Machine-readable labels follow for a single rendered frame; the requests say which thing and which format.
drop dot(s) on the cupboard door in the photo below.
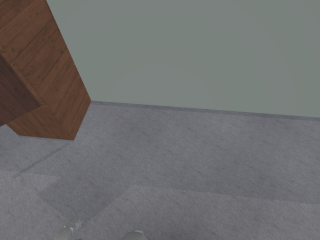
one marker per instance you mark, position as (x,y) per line
(16,99)

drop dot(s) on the robot left hand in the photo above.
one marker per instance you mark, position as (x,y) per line
(69,229)

